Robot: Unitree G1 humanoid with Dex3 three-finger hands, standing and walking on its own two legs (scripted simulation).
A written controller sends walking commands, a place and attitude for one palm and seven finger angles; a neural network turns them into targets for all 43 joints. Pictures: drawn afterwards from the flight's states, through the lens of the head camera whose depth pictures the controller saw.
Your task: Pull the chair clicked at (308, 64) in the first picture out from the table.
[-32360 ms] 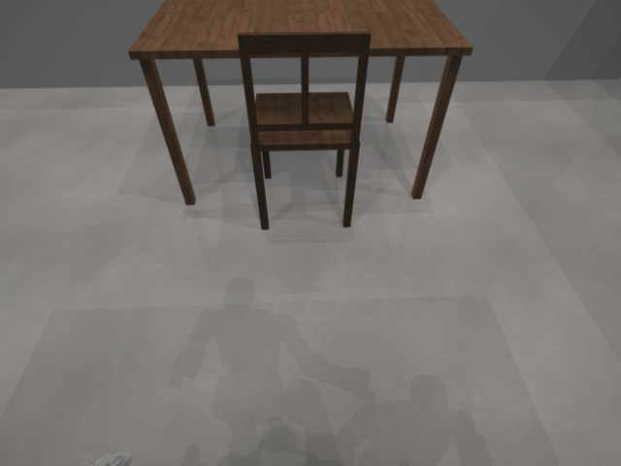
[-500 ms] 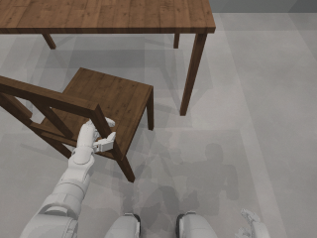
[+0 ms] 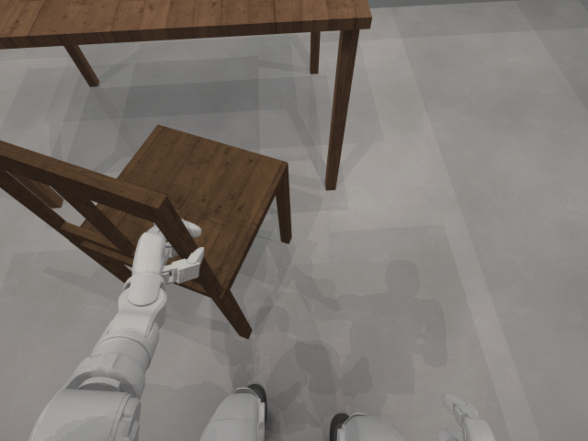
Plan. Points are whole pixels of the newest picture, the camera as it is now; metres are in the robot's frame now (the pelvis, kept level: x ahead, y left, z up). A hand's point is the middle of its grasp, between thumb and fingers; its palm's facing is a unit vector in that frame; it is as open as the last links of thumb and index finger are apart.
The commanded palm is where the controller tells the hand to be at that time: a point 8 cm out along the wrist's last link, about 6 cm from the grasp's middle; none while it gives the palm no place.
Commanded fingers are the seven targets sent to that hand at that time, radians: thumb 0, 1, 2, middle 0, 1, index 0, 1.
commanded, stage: step backward, pulling the chair out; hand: left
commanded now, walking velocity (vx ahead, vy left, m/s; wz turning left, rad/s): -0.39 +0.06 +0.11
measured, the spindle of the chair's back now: (100, 221) +0.45 +0.37 -0.10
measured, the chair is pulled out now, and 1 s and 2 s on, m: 0.32 0.52 0.52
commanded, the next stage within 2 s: stop walking, hand still on the chair in 0.34 s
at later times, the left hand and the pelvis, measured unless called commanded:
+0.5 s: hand (178, 347) +0.23 +0.18 -0.06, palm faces +0.09 -0.94 -0.32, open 6.0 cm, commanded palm +0.21 +0.22 -0.03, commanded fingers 0.00 0.90 0.90 -0.50 -1.45 -0.50 -1.45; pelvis -0.11 -0.01 +0.00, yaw +0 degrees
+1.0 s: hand (177, 419) +0.14 +0.16 -0.06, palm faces +0.05 -0.95 -0.30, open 6.1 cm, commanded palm +0.13 +0.21 -0.03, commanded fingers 0.00 0.90 0.90 -0.50 -1.45 -0.50 -1.45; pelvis -0.13 -0.01 +0.01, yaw +0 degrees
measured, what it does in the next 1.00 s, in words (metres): walks backwards: left foot, then right foot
